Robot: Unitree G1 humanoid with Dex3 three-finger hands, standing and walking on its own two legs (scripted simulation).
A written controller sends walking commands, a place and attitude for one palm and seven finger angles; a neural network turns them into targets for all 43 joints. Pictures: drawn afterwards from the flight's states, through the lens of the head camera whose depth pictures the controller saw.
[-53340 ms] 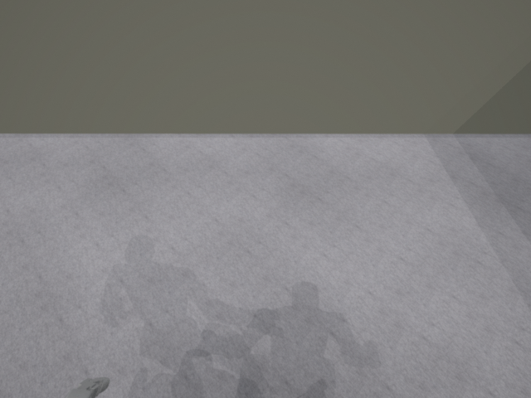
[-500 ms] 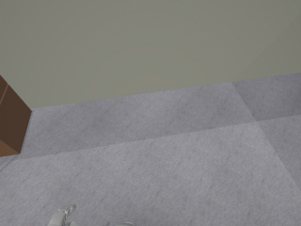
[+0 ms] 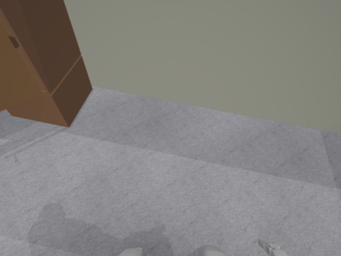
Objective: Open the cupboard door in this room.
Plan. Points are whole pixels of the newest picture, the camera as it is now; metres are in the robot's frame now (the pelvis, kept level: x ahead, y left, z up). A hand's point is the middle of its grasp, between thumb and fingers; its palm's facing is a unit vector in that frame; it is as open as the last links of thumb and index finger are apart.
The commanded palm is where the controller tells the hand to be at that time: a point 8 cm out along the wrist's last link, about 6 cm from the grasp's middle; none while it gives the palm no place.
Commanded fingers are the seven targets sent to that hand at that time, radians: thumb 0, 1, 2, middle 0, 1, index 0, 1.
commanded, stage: turn to face it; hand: left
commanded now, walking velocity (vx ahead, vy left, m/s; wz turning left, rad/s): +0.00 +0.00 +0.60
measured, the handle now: out of the picture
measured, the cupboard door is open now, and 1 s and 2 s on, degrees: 50 50 50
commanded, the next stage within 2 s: take the last steps up to it in 1.04 s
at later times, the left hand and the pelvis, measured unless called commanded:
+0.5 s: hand out of the picture +0.04 +0.15 -0.15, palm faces +0.29 -0.93 -0.23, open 7.3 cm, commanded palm none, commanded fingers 0.00 0.90 0.90 -0.20 -0.30 -0.20 -0.30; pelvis +0.02 -0.05 +0.01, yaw +18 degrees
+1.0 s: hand out of the picture +0.00 +0.17 -0.15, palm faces +0.53 -0.80 -0.30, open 7.3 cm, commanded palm none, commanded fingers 0.00 0.90 0.90 -0.20 -0.30 -0.20 -0.30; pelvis +0.04 -0.06 +0.00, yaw +31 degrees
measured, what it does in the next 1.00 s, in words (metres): steps on the spot, turning left: right foot, then left foot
